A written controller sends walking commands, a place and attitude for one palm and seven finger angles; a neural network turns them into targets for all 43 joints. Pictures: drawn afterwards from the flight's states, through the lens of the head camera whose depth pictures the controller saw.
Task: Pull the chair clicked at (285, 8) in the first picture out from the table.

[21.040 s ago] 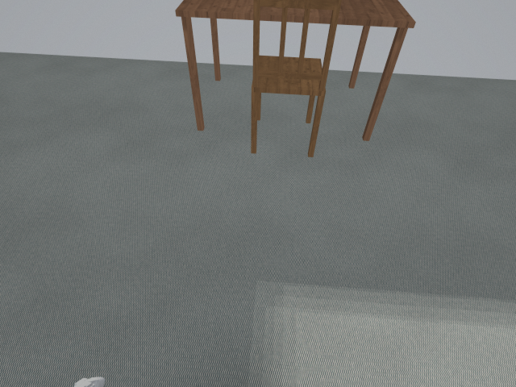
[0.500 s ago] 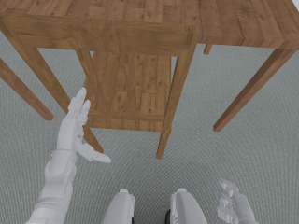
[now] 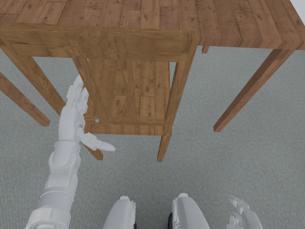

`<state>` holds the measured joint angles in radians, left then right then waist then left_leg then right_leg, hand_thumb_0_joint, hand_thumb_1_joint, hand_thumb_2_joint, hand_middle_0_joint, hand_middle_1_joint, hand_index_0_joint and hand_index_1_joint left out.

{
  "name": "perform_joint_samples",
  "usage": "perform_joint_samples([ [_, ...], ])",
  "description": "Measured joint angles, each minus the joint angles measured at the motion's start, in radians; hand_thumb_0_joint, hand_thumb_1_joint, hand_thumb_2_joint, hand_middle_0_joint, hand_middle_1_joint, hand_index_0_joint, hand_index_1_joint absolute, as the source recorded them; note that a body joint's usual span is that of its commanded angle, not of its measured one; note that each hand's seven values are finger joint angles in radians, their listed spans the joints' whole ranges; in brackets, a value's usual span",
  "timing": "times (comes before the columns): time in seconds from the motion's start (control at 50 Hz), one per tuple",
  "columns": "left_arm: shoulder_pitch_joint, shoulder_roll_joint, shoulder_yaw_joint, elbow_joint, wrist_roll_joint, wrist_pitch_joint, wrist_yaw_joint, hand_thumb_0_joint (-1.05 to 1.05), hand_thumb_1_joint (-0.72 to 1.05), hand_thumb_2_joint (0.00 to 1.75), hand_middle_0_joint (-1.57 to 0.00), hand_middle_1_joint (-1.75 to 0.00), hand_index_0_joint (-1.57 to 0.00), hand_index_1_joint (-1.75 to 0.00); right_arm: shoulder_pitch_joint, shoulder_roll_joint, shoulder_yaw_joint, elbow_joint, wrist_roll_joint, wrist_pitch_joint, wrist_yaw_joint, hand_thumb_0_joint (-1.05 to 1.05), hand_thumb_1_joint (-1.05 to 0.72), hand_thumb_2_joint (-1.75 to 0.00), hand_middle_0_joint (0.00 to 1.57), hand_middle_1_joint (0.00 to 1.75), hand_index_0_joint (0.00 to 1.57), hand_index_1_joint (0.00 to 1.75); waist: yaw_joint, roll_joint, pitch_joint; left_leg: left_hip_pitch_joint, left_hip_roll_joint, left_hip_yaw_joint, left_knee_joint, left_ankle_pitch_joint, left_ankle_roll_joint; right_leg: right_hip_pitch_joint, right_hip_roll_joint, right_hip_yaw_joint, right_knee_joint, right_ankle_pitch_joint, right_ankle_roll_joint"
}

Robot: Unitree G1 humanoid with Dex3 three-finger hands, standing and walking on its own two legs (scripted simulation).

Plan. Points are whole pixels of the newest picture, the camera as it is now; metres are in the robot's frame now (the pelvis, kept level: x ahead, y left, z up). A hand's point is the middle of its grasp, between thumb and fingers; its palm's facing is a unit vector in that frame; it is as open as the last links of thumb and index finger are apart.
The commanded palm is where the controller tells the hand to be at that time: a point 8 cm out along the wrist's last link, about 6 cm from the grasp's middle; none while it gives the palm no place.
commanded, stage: push the fingers through the gap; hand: left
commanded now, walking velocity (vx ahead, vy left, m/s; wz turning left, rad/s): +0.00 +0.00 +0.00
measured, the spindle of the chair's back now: (94, 94) +0.46 +0.17 +0.02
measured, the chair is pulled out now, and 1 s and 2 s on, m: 0.00 0.00 0.01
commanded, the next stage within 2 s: hook a spindle and tug to test in 0.82 s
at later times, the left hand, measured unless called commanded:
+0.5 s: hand (103, 103) +0.43 +0.14 +0.02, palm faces -0.03 -1.00 -0.03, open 17.0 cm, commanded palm +0.40 +0.19 +0.02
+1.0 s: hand (100, 108) +0.42 +0.15 +0.02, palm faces -0.03 -1.00 -0.02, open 16.9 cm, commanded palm +0.40 +0.19 +0.02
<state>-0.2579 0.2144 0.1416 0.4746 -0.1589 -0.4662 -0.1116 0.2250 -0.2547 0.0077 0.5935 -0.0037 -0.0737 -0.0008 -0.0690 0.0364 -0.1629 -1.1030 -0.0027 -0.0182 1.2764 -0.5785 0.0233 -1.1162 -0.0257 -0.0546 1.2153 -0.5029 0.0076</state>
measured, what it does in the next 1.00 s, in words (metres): stands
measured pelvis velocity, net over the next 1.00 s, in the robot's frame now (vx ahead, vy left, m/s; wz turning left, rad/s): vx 0.00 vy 0.00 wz -0.01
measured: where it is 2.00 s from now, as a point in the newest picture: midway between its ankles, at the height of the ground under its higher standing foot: outside the picture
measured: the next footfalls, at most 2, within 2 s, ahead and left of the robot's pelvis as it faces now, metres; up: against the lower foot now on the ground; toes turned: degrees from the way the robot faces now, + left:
none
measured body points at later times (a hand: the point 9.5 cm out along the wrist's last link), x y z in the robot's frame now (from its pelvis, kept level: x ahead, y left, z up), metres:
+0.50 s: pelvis +0.00 +0.00 -0.01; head +0.13 +0.01 +0.42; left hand +0.43 +0.19 +0.02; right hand +0.09 -0.26 -0.13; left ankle +0.01 +0.10 -0.63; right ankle +0.04 -0.13 -0.63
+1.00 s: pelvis +0.00 +0.00 +0.00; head +0.13 +0.01 +0.43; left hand +0.41 +0.20 +0.02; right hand +0.10 -0.26 -0.12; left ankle +0.01 +0.10 -0.63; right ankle +0.04 -0.13 -0.63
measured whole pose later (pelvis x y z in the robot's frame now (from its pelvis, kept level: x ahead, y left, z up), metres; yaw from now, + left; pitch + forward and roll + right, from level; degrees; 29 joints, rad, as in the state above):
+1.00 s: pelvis +0.00 +0.00 +0.00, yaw -1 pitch +24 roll -2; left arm -0.49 0.25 0.22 0.78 -0.14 -0.51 -0.14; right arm 0.24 -0.25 0.01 0.60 -0.01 0.00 0.02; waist -0.10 0.03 -0.16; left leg -1.13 0.00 -0.01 1.27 -0.57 0.03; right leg -1.15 -0.02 -0.04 1.21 -0.49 0.01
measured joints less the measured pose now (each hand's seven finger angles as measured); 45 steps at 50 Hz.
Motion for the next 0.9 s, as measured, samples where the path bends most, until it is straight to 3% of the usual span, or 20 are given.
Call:
perform_joint_samples([
  [0.06,-0.067,0.009,0.004,0.065,0.012,-0.015,0.002,-0.02,-0.5,0.3,-0.05,-0.07,-0.05,-0.08,-0.003,0.003,0.005,0.014,-0.002,0.008,0.008,0.01,-0.9,-0.9,0.2,0.3,0.2,0.3,-0.002,0.0,-0.007,-0.01,-0.002,-0.003,0.009,-0.003,0.0,-0.008,-0.002,-0.003,0.008,-0.003,0.0],
  [0.2,-0.133,0.013,0.031,0.169,0.013,0.039,-0.017,-0.02,-0.5,0.3,-0.06,-0.08,-0.05,-0.08,-0.002,0.009,0.009,-0.005,0.003,0.038,0.014,0.01,-0.9,-0.9,0.2,0.3,0.2,0.3,-0.019,0.002,0.002,-0.022,0.002,0.005,0.009,0.0,0.002,-0.024,0.002,0.005,0.007,0.003,0.001],
  [0.36,-0.195,0.018,0.044,0.21,0.036,-0.027,0.019,-0.02,-0.5,0.3,-0.07,-0.08,-0.05,-0.08,0.011,0.008,0.007,0.021,-0.009,0.037,0.014,0.01,-0.9,-0.9,0.2,0.3,0.2,0.3,-0.023,0.003,0.004,-0.03,0.001,0.005,0.009,0.002,0.002,-0.032,0.001,0.006,0.008,0.004,0.002],
  [0.46,-0.282,0.037,0.061,0.31,0.044,-0.018,0.011,-0.02,-0.5,0.3,-0.06,-0.08,-0.06,-0.08,0.013,0.005,0.007,0.03,-0.01,0.052,0.019,0.01,-0.9,-0.9,0.2,0.3,0.2,0.3,-0.035,0.004,0.005,-0.05,0.002,0.002,0.019,0.002,0.001,-0.051,0.002,0.002,0.016,0.004,-0.001],
  [0.9,-0.243,0.047,0.092,0.314,0.029,-0.052,-0.02,-0.02,-0.5,0.3,-0.07,-0.08,-0.06,-0.08,0.021,0.004,0.002,0.013,-0.007,0.073,0.025,0.01,-0.9,-0.9,0.2,0.3,0.2,0.3,-0.036,-0.001,0.004,-0.029,0.008,0.009,-0.002,0.007,0.0,-0.034,0.01,0.01,-0.002,0.013,-0.002],
])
